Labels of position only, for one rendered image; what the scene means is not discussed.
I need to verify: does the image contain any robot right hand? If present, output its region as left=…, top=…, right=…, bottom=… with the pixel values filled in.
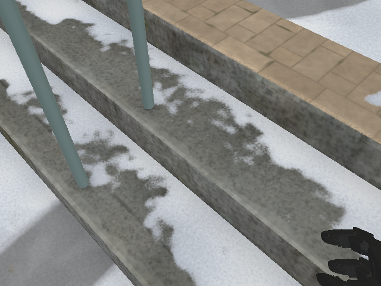
left=316, top=227, right=381, bottom=286

